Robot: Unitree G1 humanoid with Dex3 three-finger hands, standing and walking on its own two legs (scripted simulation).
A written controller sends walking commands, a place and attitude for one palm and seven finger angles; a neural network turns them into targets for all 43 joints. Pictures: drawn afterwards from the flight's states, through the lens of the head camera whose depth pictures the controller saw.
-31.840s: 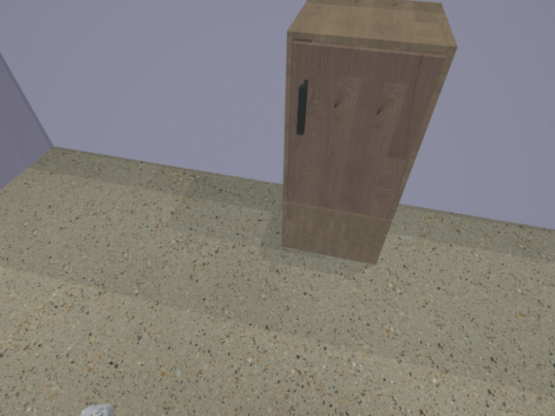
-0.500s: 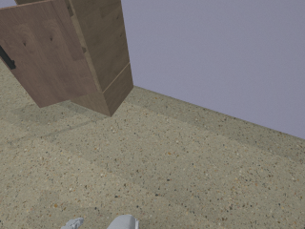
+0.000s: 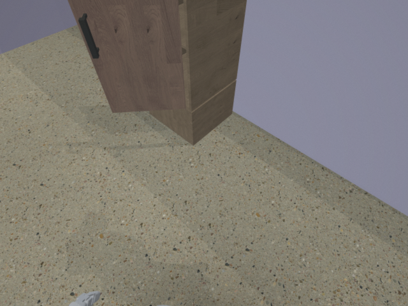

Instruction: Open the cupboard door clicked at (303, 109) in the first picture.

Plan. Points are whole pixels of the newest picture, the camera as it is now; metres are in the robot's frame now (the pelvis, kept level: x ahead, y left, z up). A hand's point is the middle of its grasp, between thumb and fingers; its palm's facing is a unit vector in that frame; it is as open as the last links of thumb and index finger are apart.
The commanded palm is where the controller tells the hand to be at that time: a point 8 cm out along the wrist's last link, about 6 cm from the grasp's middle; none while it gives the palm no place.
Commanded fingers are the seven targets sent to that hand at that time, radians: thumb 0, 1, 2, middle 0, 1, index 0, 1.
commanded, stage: turn to face it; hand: left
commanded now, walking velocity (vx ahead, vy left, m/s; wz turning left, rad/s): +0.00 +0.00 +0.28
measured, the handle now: (90, 36) +0.99 +0.50 -0.02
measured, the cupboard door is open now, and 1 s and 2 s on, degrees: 48 48 48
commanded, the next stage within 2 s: take the last steps up to it in 0.14 s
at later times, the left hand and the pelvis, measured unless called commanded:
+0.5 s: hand out of the picture +0.04 +0.21 -0.16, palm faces +0.20 -0.96 -0.19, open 7.4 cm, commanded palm none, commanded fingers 0.00 0.90 0.90 -0.20 -0.30 -0.20 -0.30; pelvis +0.02 +0.01 +0.01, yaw +9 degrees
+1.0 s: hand out of the picture +0.05 +0.17 -0.16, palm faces +0.36 -0.92 -0.13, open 7.4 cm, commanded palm none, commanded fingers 0.00 0.90 0.90 -0.20 -0.30 -0.20 -0.30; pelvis +0.15 +0.04 +0.01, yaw +15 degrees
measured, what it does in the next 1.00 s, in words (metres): walks ahead, turning left: right foot, then left foot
